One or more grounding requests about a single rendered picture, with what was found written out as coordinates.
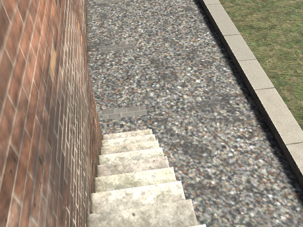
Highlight stairs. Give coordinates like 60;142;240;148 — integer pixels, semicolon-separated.
86;129;206;227

